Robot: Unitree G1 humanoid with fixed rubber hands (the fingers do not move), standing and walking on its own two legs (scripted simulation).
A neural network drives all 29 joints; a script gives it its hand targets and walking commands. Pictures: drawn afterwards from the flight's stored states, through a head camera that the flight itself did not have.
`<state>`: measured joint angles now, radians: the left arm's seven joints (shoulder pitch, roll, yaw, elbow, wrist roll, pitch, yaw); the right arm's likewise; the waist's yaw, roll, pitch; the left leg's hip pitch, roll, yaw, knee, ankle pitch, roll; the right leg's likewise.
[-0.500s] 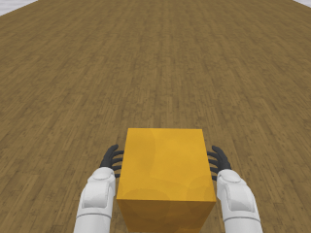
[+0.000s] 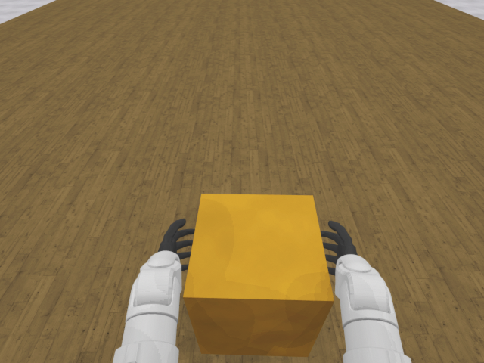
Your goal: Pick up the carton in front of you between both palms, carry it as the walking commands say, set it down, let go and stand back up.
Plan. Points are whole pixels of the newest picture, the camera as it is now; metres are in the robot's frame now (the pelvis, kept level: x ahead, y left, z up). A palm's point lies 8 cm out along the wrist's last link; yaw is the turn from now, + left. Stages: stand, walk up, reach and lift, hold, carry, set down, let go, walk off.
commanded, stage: set down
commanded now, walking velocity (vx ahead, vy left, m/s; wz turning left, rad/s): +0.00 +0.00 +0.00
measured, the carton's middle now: (255, 276) +0.32 +0.00 -0.04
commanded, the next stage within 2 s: none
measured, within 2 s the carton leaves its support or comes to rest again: neither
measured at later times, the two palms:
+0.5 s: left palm (179, 281) +0.36 +0.17 -0.14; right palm (309, 281) +0.37 -0.13 -0.15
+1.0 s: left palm (185, 287) +0.42 +0.19 -0.28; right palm (294, 286) +0.43 -0.11 -0.28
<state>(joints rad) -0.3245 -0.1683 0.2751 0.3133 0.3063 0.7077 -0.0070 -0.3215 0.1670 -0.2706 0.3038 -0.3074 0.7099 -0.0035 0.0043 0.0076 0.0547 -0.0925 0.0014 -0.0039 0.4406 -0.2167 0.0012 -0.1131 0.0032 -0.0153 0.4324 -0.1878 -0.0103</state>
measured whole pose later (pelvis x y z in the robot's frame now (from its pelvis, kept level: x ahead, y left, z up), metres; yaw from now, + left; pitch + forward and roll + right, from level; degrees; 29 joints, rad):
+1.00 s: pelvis -0.03 +0.01 -0.19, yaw +0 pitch +45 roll +0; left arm -0.88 -0.03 0.47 0.62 0.24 0.26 0.00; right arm -0.89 0.09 -0.46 0.62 -0.24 0.24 -0.07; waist 0.04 -0.03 -0.16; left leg -1.72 -0.10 -0.06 1.44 -0.50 -0.01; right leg -1.73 0.10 0.08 1.42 -0.46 0.03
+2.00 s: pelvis -0.05 +0.01 -0.38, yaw -1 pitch +40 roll -2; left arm -1.48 0.28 0.27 0.90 0.00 0.27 0.09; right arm -1.45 -0.19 -0.29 0.87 0.01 0.24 -0.19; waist 0.05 -0.02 0.35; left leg -2.20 -0.12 -0.02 2.18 -0.68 -0.01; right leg -2.21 0.14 0.04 2.14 -0.64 0.07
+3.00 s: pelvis -0.06 +0.01 -0.41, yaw +0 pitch +32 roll -1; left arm -1.54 0.33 0.38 1.03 0.11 0.17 -0.08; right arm -1.55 -0.23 -0.37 1.03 -0.09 0.15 -0.03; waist 0.04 -0.02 0.52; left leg -2.15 -0.08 0.00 2.29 -0.69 0.00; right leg -2.16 0.11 0.01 2.26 -0.66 0.05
